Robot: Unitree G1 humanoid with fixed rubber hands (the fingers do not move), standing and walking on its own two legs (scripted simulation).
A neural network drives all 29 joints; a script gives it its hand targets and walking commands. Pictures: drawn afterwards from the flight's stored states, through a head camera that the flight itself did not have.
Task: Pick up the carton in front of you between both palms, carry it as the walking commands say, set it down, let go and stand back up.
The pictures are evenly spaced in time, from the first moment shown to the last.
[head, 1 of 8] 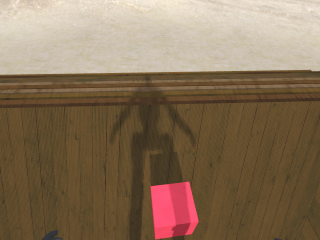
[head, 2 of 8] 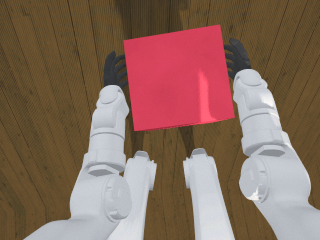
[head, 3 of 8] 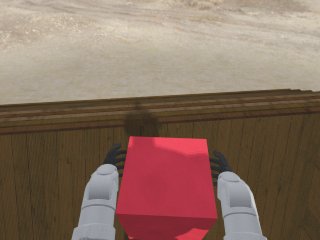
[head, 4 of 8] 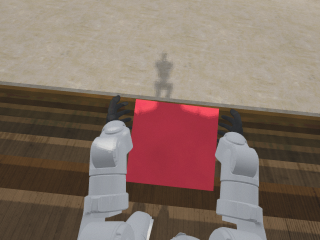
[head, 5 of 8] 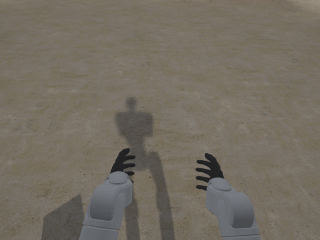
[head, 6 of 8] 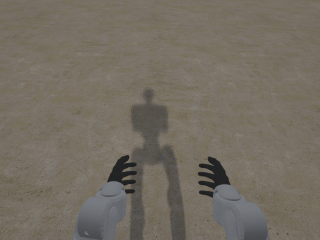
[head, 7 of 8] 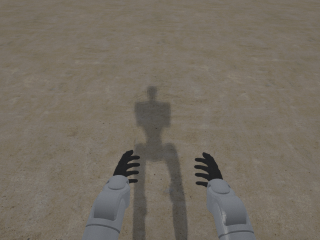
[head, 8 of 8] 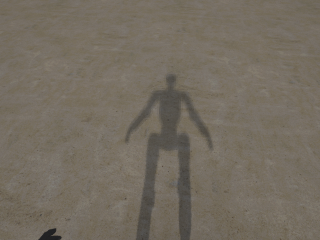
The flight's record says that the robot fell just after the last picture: no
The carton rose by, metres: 0.67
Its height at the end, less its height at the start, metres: -1.52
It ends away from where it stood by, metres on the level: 4.68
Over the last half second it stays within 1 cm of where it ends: yes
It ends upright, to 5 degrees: no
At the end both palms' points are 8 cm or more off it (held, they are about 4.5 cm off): yes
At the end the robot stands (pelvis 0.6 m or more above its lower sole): yes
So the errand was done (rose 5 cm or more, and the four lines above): no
